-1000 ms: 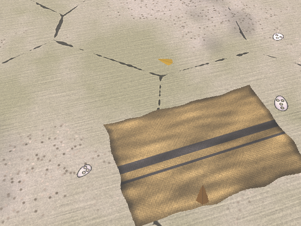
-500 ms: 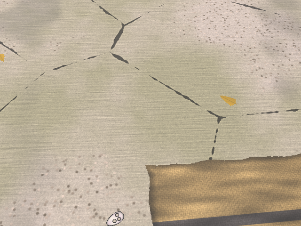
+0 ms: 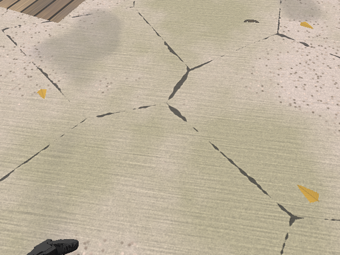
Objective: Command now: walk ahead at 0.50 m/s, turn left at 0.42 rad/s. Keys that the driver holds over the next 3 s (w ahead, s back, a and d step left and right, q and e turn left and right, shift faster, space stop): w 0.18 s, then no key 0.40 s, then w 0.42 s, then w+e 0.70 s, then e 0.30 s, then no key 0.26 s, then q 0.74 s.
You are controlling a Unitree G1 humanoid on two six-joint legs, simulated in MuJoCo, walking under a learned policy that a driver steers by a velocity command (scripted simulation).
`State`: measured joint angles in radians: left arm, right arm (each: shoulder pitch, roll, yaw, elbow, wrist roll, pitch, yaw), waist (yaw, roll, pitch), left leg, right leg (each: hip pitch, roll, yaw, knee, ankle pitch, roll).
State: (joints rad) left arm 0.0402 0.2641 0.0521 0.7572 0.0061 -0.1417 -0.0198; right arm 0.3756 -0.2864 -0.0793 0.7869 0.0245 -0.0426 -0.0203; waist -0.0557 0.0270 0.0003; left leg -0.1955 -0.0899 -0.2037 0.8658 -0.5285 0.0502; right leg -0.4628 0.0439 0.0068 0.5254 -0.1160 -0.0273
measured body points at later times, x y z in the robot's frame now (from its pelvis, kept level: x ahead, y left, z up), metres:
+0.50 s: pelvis +0.22 +0.03 +0.00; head +0.26 +0.05 +0.45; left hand +0.23 +0.31 -0.14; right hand +0.45 -0.18 -0.08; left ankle +0.32 +0.14 -0.72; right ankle +0.11 -0.11 -0.67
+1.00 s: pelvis +0.33 +0.03 +0.03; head +0.34 +0.01 +0.48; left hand +0.27 +0.30 -0.10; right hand +0.52 -0.21 -0.08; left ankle +0.42 +0.20 -0.67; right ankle +0.27 -0.08 -0.72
